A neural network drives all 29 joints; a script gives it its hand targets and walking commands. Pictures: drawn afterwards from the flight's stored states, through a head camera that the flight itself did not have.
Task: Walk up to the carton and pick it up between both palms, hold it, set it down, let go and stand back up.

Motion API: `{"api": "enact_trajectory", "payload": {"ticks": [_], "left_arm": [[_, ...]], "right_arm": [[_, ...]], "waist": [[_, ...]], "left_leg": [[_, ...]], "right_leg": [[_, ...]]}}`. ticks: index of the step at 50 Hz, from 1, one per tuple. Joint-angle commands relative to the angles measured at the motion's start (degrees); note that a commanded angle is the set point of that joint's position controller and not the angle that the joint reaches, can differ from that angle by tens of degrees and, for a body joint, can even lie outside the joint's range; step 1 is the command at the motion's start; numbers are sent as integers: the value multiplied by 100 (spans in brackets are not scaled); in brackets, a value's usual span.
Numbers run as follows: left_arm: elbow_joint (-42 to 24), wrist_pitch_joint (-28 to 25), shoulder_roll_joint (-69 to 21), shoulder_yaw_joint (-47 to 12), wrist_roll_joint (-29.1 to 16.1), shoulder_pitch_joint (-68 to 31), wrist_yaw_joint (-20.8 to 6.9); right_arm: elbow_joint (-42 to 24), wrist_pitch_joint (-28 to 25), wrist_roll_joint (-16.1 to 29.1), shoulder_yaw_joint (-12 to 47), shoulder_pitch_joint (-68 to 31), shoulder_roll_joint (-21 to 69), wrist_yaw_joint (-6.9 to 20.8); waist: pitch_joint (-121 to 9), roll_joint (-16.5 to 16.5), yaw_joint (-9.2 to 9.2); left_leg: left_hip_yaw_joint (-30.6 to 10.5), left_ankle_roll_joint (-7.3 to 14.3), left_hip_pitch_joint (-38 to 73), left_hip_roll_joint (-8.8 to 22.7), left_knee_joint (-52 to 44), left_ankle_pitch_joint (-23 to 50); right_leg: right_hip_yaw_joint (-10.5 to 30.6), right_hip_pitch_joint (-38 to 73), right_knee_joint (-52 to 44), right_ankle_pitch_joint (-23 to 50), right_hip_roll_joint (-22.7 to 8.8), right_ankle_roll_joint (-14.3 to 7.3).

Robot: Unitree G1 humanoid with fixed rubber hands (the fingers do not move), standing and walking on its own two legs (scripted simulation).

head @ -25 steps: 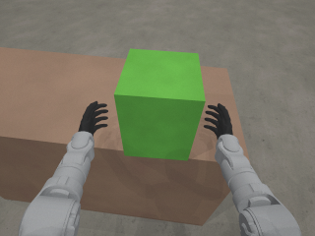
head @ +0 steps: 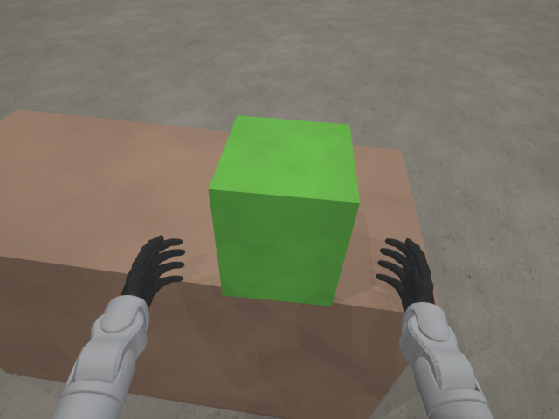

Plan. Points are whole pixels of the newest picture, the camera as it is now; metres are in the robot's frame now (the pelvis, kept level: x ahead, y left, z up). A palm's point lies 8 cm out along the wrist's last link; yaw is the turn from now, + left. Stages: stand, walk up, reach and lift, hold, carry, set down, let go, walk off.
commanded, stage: set down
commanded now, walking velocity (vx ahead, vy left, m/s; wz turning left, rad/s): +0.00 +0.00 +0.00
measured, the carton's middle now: (284, 211) +0.47 -0.02 +0.07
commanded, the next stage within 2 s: none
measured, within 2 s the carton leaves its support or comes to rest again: neither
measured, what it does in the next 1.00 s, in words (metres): stands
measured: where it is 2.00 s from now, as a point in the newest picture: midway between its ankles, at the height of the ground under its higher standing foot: outside the picture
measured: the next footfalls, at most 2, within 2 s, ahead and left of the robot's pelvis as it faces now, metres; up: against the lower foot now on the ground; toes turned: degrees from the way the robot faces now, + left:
none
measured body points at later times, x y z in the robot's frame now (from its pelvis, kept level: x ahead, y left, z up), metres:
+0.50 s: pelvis +0.02 +0.01 +0.01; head +0.01 +0.02 +0.45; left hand +0.26 +0.22 +0.05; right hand +0.23 -0.19 +0.06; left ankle +0.03 +0.13 -0.74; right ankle +0.03 -0.06 -0.74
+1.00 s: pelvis +0.02 +0.02 +0.01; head +0.02 +0.03 +0.46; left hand +0.23 +0.23 +0.02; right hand +0.20 -0.19 +0.03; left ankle +0.03 +0.13 -0.74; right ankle +0.03 -0.06 -0.74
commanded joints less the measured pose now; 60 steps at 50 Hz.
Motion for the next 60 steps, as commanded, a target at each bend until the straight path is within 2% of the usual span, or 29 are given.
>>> {"api": "enact_trajectory", "payload": {"ticks": [1, 2, 4, 5, 8, 9, 10, 13, 14, 16, 19, 20, 21, 24, 25, 29, 31, 33, 36, 37, 38, 39, 41, 45, 46, 50, 54, 56, 60], "left_arm": [[-1613, 52, 769, 366, -71, -1627, 30], [-1905, 79, 717, 410, -15, -1012, 13], [-2139, 125, 675, 419, -32, -790, -18], [-2276, 161, 682, 481, -5, -545, -22], [-2472, 268, 573, 496, 46, -345, -28], [-2761, 276, 528, 493, 62, 94, -20], [-2671, 304, 563, 528, 48, -228, -18], [-3116, 363, 504, 541, 102, 459, 6], [-3368, 360, 445, 507, 130, 880, 22], [-3407, 343, 517, 574, 99, 661, 42], [-3778, 290, 481, 554, 138, 1838, 46], [-3879, 260, 646, 602, 105, 1468, 63], [-3951, 239, 579, 511, 81, 1570, 67], [-4223, 163, 658, 413, 47, 1972, 92], [-4295, 145, 624, 309, 7, 2095, 91], [-4268, 153, 666, 166, -43, 2181, 134], [-4046, 186, 649, 123, -31, 2270, 131], [-4252, 162, 649, 98, -65, 2225, 172], [-3772, 230, 636, 149, 42, 2403, 136], [-3851, 203, 622, 182, 30, 2412, 146], [-3627, 214, 609, 235, 103, 2461, 139], [-3764, 156, 664, 237, 51, 2461, 134], [-3568, 165, 606, 251, 137, 2500, 137], [-3526, 86, 664, 263, 110, 2456, 163], [-3387, 84, 642, 277, 160, 2502, 177], [-3247, -55, 710, 217, 91, 2503, 188], [-3172, -208, 727, 213, 80, 2615, 210], [-2912, -240, 749, 246, 99, 2674, 189], [-2785, -341, 759, 202, 133, 2769, 173]], "right_arm": [[-1683, 78, 57, -117, -1247, -623, 94], [-1855, 68, 84, -66, -661, -599, 106], [-2099, 121, 81, -42, -456, -634, 121], [-2338, 112, 134, 8, -239, -666, 101], [-2497, 195, 152, 52, -12, -701, 127], [-2635, 198, 169, 42, 451, -704, 156], [-2761, 215, 94, -20, 118, -701, 139], [-3196, 221, 129, 16, 869, -666, 144], [-3315, 198, 141, 49, 1334, -692, 160], [-3578, 213, 96, 71, 1175, -652, 156], [-3915, 163, 115, 226, 2409, -616, 157], [-4069, 149, 69, 223, 2081, -581, 141], [-4074, 146, 66, 194, 2233, -589, 144], [-4235, 127, 39, 154, 2663, -556, 174], [-4219, 131, 21, 119, 2778, -559, 213], [-4168, 195, -18, -58, 2853, -541, 328], [-4070, 250, -56, -42, 2873, -467, 377], [-4182, 270, -21, -139, 2830, -495, 428], [-3884, 364, -72, -75, 2935, -448, 445], [-3999, 343, -54, -64, 2898, -461, 469], [-3788, 369, -109, -56, 2908, -488, 480], [-3934, 341, -78, -53, 2950, -468, 477], [-3647, 344, -114, -122, 2929, -512, 498], [-3706, 255, -152, -161, 2849, -529, 552], [-3474, 253, -197, -198, 2858, -594, 587], [-3439, 94, -280, -225, 2821, -600, 624], [-3171, -54, -318, -243, 2900, -629, 669], [-2918, -93, -383, -210, 2941, -565, 679], [-2620, -224, -403, -195, 2985, -593, 710]], "waist": [[-1187, 310, -10], [-1147, 266, 7], [-1167, 238, -33], [-1128, 216, 13], [-888, 343, 64], [-872, 376, 70], [-853, 363, 126], [-711, 358, 169], [-727, 385, 159], [-736, 370, 280], [-528, 285, 326], [-626, 367, 426], [-597, 375, 349], [-367, 465, 339], [-328, 494, 285], [-120, 651, 248], [146, 603, 252], [104, 618, 262], [280, 488, 273], [285, 427, 339], [362, 455, 347], [257, 354, 347], [364, 482, 359], [244, 398, 395], [306, 466, 426], [37, 398, 397], [-96, 450, 448], [-150, 385, 425], [-190, 487, 389]], "left_leg": [[-68, 201, -9, -51, -557, 127], [-96, 218, 158, -37, -591, 317], [-118, 202, 162, -37, -606, 433], [-98, 194, 183, -52, -610, 562], [-91, 155, 213, -46, -652, 570], [-109, 142, 388, -18, -670, 676], [-65, 149, 256, -41, -653, 533], [-58, 133, 422, -34, -715, 576], [-76, 102, 615, -24, -701, 773], [-12, 83, 505, -51, -668, 729], [-19, 61, 944, -43, -685, 950], [36, 59, 851, -57, -651, 976], [5, 37, 870, -34, -647, 971], [-13, -5, 974, 4, -672, 941], [-45, -16, 990, 55, -695, 898], [-75, -16, 854, 103, -815, 496], [-45, 12, 759, 101, -907, 132], [-61, 21, 645, 132, -931, 87], [-4, 60, 614, 79, -940, 36], [13, 81, 583, 84, -970, 42], [26, 71, 588, 77, -974, 71], [23, 105, 584, 84, -955, 118], [18, 70, 605, 78, -967, 160], [79, 80, 593, 61, -959, 183], [73, 62, 575, 64, -962, 191], [99, 74, 599, 51, -898, 292], [101, 50, 681, 31, -826, 606], [110, 42, 689, 24, -787, 632], [79, -15, 730, 20, -696, 962]], "right_leg": [[859, 959, -572, 83, -472, 565], [877, 1102, -594, 321, -469, 567], [906, 1187, -598, 535, -496, 576], [915, 1270, -600, 784, -498, 600], [909, 1104, -630, 805, -486, 582], [888, 1114, -662, 864, -479, 555], [891, 973, -658, 692, -460, 542], [921, 1008, -743, 763, -483, 547], [891, 1049, -749, 1017, -472, 538], [899, 894, -765, 871, -453, 541], [880, 879, -908, 1109, -467, 522], [861, 765, -849, 1008, -394, 493], [861, 774, -897, 985, -402, 461], [812, 598, -1002, 792, -370, 378], [790, 537, -1010, 701, -359, 333], [770, 404, -1096, 257, -349, 236], [787, 258, -1165, -148, -379, 227], [787, 352, -1127, -128, -377, 212], [832, 371, -1159, -192, -413, 263], [835, 370, -1159, -216, -412, 273], [836, 352, -1156, -208, -417, 287], [846, 441, -1137, -111, -427, 310], [839, 459, -1134, -126, -410, 294], [822, 492, -1113, -104, -406, 327], [814, 454, -1086, -173, -375, 306], [769, 554, -1024, -5, -366, 343], [778, 595, -971, 275, -330, 351], [790, 666, -960, 310, -325, 353], [791, 688, -939, 564, -311, 349]]}}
